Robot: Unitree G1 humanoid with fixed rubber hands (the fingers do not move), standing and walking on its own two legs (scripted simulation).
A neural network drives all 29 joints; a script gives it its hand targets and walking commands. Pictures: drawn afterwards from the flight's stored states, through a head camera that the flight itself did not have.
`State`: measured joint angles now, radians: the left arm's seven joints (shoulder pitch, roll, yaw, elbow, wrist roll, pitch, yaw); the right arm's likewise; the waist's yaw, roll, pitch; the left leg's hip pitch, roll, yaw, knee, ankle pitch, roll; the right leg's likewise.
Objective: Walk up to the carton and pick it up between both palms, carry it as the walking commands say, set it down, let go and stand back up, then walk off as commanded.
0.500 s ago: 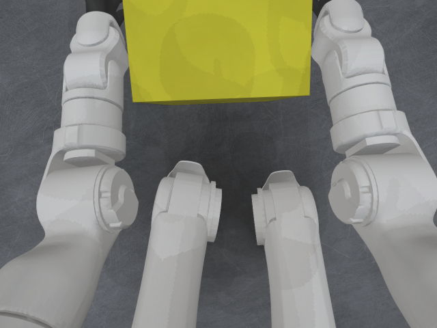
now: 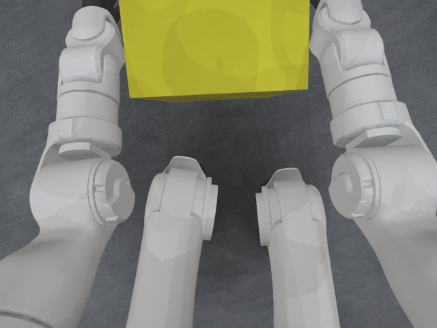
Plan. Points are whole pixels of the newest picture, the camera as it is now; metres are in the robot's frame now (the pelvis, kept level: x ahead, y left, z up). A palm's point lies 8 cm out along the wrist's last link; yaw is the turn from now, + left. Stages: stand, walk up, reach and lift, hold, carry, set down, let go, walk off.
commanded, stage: set down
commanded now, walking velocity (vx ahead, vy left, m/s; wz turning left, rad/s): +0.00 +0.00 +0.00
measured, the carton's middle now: (215, 18) +0.54 +0.08 -0.24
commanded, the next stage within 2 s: none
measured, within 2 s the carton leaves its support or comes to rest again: neither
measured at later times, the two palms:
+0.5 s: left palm (104, 16) +0.51 +0.23 -0.17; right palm out of the picture +0.56 -0.08 -0.16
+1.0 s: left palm (103, 16) +0.51 +0.23 -0.17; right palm out of the picture +0.56 -0.08 -0.17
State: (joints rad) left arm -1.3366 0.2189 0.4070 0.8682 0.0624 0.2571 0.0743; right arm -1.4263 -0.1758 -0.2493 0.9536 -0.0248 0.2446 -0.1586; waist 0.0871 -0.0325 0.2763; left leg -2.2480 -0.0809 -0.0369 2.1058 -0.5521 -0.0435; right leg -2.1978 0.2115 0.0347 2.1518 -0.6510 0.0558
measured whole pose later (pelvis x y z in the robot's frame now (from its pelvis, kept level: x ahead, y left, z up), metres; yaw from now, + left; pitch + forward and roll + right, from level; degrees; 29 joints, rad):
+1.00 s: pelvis -0.01 +0.00 -0.01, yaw +0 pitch +35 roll +1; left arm -1.38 0.24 0.48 0.89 0.12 0.24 -0.02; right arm -1.49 -0.18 -0.31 0.99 -0.09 0.21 -0.09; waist 0.09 -0.04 0.38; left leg -2.23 -0.05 -0.01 2.16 -0.55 -0.03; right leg -2.19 0.17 0.01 2.21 -0.64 0.03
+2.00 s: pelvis +0.00 +0.01 +0.05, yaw +1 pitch +43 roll -1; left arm -1.30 0.31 0.29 0.91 -0.10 0.16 0.08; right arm -1.38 -0.31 -0.15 0.95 0.07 0.19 -0.12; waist 0.08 -0.02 0.15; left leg -2.18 -0.05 -0.01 1.94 -0.52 0.00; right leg -2.12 0.10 0.01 1.98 -0.62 0.02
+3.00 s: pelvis +0.04 +0.01 +0.28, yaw +0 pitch +46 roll -1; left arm -1.05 0.17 0.45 0.84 0.13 0.11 -0.02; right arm -1.12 -0.20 -0.31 0.88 -0.13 0.15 -0.04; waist 0.08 -0.03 -0.05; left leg -1.50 -0.03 -0.03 0.94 -0.25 0.01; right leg -1.46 0.08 0.07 0.96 -0.31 0.02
